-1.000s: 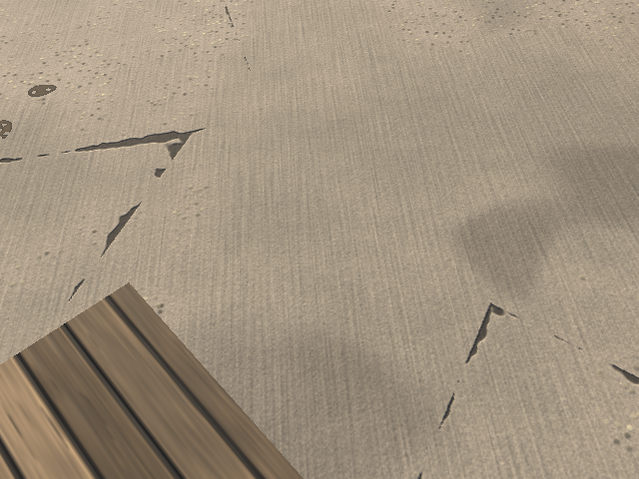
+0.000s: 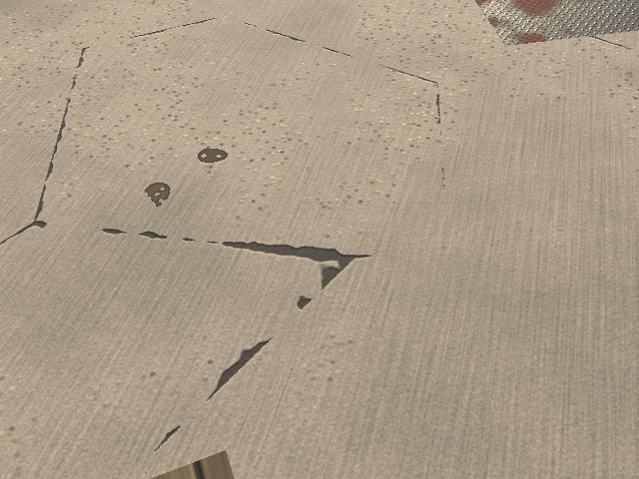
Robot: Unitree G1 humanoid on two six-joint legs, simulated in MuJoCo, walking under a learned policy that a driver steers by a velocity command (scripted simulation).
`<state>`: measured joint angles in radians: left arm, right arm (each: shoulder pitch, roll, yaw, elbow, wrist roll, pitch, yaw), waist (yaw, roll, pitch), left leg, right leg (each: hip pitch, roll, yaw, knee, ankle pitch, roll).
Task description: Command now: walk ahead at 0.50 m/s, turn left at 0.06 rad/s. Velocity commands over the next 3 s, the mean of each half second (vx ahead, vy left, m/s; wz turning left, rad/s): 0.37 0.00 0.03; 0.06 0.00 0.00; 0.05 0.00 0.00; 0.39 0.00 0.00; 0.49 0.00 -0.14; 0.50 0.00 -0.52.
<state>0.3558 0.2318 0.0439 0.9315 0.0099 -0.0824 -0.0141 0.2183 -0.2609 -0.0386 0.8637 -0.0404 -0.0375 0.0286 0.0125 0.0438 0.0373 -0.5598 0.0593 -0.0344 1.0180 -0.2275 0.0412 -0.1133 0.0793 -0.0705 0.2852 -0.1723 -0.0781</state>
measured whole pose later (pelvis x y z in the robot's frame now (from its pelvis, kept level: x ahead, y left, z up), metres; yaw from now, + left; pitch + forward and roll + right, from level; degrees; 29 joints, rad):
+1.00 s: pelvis +0.28 +0.04 +0.00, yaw +0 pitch -2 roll +0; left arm 0.26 0.16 -0.01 1.12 0.01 -0.01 0.04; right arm 0.28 -0.17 0.00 1.10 -0.01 -0.01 -0.04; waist 0.00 0.00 0.03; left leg -0.12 -0.04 0.07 0.35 -0.21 0.05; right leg -0.15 0.00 -0.03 0.39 -0.21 -0.02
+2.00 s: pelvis +0.47 -0.02 -0.01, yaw -1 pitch +1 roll +0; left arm 0.52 0.13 0.01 1.12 0.02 -0.10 0.02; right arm 0.08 -0.19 -0.05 0.97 -0.03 -0.04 0.03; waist 0.04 0.03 0.03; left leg -0.62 0.06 0.07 0.78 -0.12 0.05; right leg 0.08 0.06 -0.07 0.19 -0.30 -0.06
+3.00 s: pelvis +1.04 -0.08 +0.00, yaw -24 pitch +1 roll +0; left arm 0.37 0.25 0.08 0.95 0.00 -0.06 0.00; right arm 0.08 -0.23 -0.05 0.80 -0.04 -0.04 0.01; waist 0.05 0.03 0.05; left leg -0.67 0.13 -0.04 0.91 -0.16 -0.05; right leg -0.10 0.15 0.05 0.29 -0.21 -0.13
